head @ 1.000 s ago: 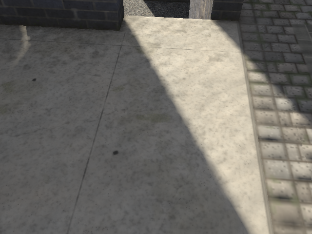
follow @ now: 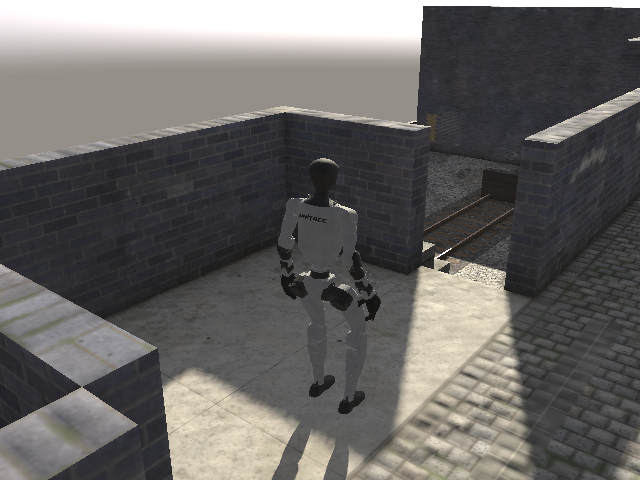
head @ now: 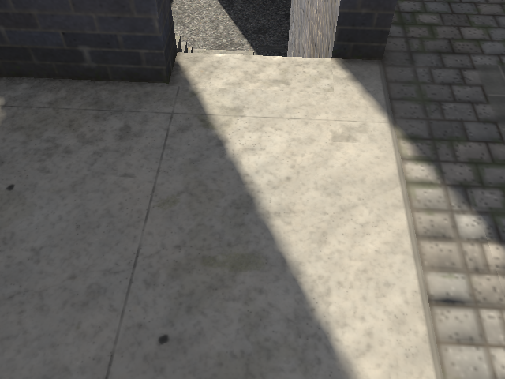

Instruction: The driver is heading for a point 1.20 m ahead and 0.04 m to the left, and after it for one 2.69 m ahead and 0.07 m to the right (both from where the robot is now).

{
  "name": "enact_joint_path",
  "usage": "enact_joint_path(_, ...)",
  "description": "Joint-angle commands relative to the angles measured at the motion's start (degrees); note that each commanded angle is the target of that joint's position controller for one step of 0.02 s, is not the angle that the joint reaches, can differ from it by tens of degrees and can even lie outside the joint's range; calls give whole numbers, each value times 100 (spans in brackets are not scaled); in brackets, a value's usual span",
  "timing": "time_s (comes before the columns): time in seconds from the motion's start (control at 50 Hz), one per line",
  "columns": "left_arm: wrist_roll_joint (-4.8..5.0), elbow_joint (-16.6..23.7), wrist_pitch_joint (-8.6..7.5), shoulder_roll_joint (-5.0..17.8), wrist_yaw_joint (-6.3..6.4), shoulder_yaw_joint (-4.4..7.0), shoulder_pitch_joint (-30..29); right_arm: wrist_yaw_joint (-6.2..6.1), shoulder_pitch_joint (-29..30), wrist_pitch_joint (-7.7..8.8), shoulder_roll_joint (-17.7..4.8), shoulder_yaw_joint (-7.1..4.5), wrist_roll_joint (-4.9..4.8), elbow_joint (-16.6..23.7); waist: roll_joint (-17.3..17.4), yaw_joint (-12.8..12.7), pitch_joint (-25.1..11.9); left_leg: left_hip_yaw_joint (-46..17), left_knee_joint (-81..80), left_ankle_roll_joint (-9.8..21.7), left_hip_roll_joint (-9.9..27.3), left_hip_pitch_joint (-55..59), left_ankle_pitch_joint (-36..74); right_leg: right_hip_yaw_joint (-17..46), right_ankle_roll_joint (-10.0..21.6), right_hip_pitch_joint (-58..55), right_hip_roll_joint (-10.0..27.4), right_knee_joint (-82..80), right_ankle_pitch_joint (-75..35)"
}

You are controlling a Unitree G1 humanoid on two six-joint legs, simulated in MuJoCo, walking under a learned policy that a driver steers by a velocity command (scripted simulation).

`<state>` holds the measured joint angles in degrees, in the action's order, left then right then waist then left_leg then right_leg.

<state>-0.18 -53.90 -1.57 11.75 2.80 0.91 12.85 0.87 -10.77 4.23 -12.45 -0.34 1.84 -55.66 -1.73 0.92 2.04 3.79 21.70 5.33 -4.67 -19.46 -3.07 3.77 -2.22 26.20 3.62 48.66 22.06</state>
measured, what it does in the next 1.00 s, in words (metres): walks ahead: right foot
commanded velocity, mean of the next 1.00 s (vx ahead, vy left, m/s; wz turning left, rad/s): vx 0.06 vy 0.00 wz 0.00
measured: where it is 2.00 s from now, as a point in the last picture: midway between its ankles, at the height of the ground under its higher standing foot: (255, 315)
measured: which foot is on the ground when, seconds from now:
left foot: down 0.00-1.00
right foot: up 0.00-0.08, down 0.10-1.00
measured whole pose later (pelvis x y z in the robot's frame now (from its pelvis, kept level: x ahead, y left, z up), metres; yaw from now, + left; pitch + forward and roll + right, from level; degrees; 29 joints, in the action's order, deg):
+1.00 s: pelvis +0.12 -0.02 -0.01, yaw +1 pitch +0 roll +0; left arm 1.7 -62.3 -4.6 10.4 1.5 3.0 23.5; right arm -0.4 -15.3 4.6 -10.6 -1.8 -1.8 -62.7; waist -0.9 -0.6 -0.5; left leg 2.4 39.8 5.9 -0.9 -17.3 -23.8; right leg -0.2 1.7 9.2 -0.1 32.9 23.8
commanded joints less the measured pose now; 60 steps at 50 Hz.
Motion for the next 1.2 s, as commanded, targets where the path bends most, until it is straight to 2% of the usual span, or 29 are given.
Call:
enact_joint_path(0.02, -26, -149, 215, 341, 37, 94, 1047, -121, 409, -29, -847, -174, -103, 382, 786, -360, -705, -1243, -1112, 839, 1494, -772, -1594, -244, 61, -1622, -86, -819, -717)
enact_joint_path(0.08, -147, -191, 249, 321, 7, 124, 942, -185, 311, -124, -569, -86, -196, 283, 634, -441, -233, -1299, -1070, 307, 1275, -1244, -3164, -348, 320, -1958, -153, -1617, -785)
enact_joint_path(0.1, -176, -163, 230, 372, 13, 117, 922, -185, 138, -139, -484, -58, -212, 214, 392, -391, -1, -1210, -831, 52, 1099, -1214, -3273, -58, 468, -1819, 90, -2240, -716)
enact_joint_path(0.12, -112, -190, 205, 798, 32, 214, 737, -215, -230, -173, -577, -124, -235, 159, -214, -20, 261, -782, -558, -126, 697, -896, -2817, 159, 658, -1106, 208, -2560, 219)
enact_joint_path(0.14, -73, -252, 144, 687, 16, 215, 622, -269, -237, -208, -561, -129, -196, 114, -597, 7, 334, -481, -187, -233, 507, -167, -2247, 227, 692, -311, 145, -2953, 1080)
enact_joint_path(0.18, -80, -263, 7, 447, -6, 175, 341, -321, -361, -254, -422, -118, -134, 13, -825, 152, 237, -367, 233, -267, 474, 596, -1489, 302, 545, 81, 139, -3337, 1206)
enact_joint_path(0.22, -38, -267, -95, 355, -30, 173, 249, -323, -473, -275, -397, -117, -80, -105, -559, 171, 115, -383, 262, -242, 526, 736, -1188, 242, 455, -100, 96, -3208, 729)
enact_joint_path(0.26, 7, -337, -126, 355, -30, 183, 430, -303, -446, -266, -413, -118, -108, -170, -173, 62, 90, -453, 168, -178, 591, 583, -1186, 109, 444, -408, -2, -2986, 168)
enact_joint_path(0.3, 10, -404, -133, 353, -31, 183, 584, -284, -356, -240, -381, -112, -147, -206, 20, -24, 10, -476, 154, -161, 609, 481, -1034, 15, 465, -743, -55, -2792, -366)
enact_joint_path(0.4, 20, -499, -108, 321, -55, 165, 757, -259, -386, -228, -324, -98, -183, -328, 189, -87, -256, -471, 334, -166, 629, 706, -211, -118, 486, -1115, -116, -2512, -1357)
enact_joint_path(0.58, 25, -602, -15, 204, -66, 142, 776, -299, -411, -327, -335, -117, -214, -483, 175, -72, -131, -496, 462, -176, 645, 845, 215, -220, 459, -1236, -191, -2441, -1813)
enact_joint_path(0.76, 20, -697, 24, 152, -42, 151, 724, -320, -276, -370, -308, -160, -216, -571, 134, -67, -20, -517, 409, -191, 648, 902, 138, -261, 426, -1271, -222, -2513, -1654)
enact_joint_path(0.78, 22, -782, 33, 101, -39, 146, 854, -317, -383, -376, -244, -152, -214, -652, 128, -74, -161, -439, 404, -178, 573, 964, -474, -325, 448, -1339, -281, -2545, -1042)
enact_joint_path(0.82, 92, -785, 46, 268, -19, 213, 878, -322, -427, -381, -370, -223, -291, -691, 47, -72, 163, -345, 536, -48, 410, 567, -2700, -267, 679, -1016, -321, -2514, 956)
enact_joint_path(0.86, 158, -686, -62, 312, -4, 229, 895, -312, -313, -254, -357, -229, -337, -591, 68, -123, 682, -599, 520, 104, 562, -19, -3624, 121, 927, -671, -67, -2644, 1992)
enact_joint_path(0.9, 205, -700, -245, 403, -38, 264, 1134, -249, -140, -39, -233, -211, -356, -477, -131, -233, 814, -606, 893, 122, 604, -490, -3187, 717, 1195, -927, 323, -2841, 2010)
enact_joint_path(0.94, 213, -779, -355, 685, -97, 355, 1502, -151, 171, 139, -35, -177, -357, -298, -711, -349, 722, -142, 1830, 35, 393, -1112, -2262, 1882, 1611, -1626, 1076, -3463, 2000)
enact_joint_path(0.96, 200, -759, -385, 779, -120, 378, 1471, -106, 236, 195, 14, -157, -365, -228, -838, -305, 786, -141, 2050, 92, 437, -1268, -2075, 2375, 1793, -1690, 1431, -3592, 1731)
enact_joint_path(0.98, 189, -704, -411, 738, -139, 364, 1338, -68, 199, 238, -29, -161, -372, -210, -756, -211, 785, -206, 2053, 156, 515, -1245, -2096, 2409, 1798, -1692, 1524, -3497, 1194)
enact_joint_path(1.0, 198, -639, -417, 698, -163, 350, 1178, -41, 44, 270, -84, -180, -386, -242, -661, -70, 712, -175, 1787, 201, 525, -1009, -2135, 2110, 1672, -1686, 1432, -3327, 639)
enact_joint_path(1.04, 220, -414, -375, 711, -205, 336, 592, -35, -926, 273, -216, -280, -410, -613, -434, 455, 421, -131, 817, 259, 398, 842, -1708, 1083, 1208, -756, 835, -2753, -275)
enact_joint_path(1.06, 222, -180, -401, 637, -212, 299, 97, -56, -1827, 258, -593, -429, -367, -878, 227, 855, 250, -1075, 168, 471, 841, 1988, -1736, 247, 830, 141, 209, -1438, -1421)
enact_joint_path(1.08, 206, 33, -504, 292, -201, 220, 42, -39, -2679, 246, -1327, -638, -355, -1020, 1841, 1022, -98, -3360, -736, 1114, 2064, 3219, -1622, -718, 379, 1420, -625, 824, -1018)
enact_joint_path(1.1, 192, 65, -586, 315, -213, 214, 41, -3, -2532, 286, -914, -470, -236, -957, 1575, 802, -175, -4470, -1018, 1347, 2648, 3302, -1156, -84, 456, 2158, -616, 2035, 633)
enact_joint_path(1.12, 266, 38, -615, 408, -265, 241, 128, -9, -2014, 318, -565, -349, -209, -801, 909, 464, 117, -3850, -863, 1175, 2633, 3068, -827, 184, 626, 2494, -266, 2643, 382)
enact_joint_path(1.14, 286, -13, -611, 393, -296, 239, 199, 16, -1617, 322, -434, -286, -213, -646, 547, 267, 141, -3100, -893, 970, 2385, 2834, -570, 141, 724, 2468, -29, 2668, -159)
enact_joint_path(1.16, 248, -4, -605, 429, -294, 277, 124, 49, -1394, 301, -413, -240, -229, -571, 315, 144, 253, -2523, -984, 801, 2187, 2621, -153, 44, 751, 2459, 154, 2377, -609)
enact_joint_path(1.18, 198, 14, -573, 536, -288, 346, 34, 53, -1328, 259, -273, -173, -224, -551, 334, 75, 267, -1969, -1043, 595, 1929, 2428, 344, -72, 744, 2250, 289, 2072, -897)
enact_joint_path(1.2, 192, 21, -526, 469, -308, 354, 23, 42, -1435, 202, -200, -135, -199, -578, 488, 54, 238, -1616, -1089, 484, 1752, 2263, 653, -192, 695, 2036, 318, 1877, -1052)
Velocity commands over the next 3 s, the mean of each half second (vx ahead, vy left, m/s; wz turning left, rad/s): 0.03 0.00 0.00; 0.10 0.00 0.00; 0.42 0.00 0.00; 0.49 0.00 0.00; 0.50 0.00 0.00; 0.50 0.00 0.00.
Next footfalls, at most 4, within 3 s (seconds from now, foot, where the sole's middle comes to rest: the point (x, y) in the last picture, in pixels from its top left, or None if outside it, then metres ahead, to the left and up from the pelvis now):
0.10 right None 0.09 -0.14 -0.77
1.54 right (306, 351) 0.55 -0.12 -0.77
2.08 left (214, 258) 0.84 0.13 -0.77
2.66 right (285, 175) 1.17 -0.10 -0.77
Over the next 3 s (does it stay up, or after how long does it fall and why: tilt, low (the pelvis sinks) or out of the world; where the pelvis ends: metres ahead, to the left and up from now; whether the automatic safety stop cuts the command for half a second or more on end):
stays up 1.16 -0.02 0.01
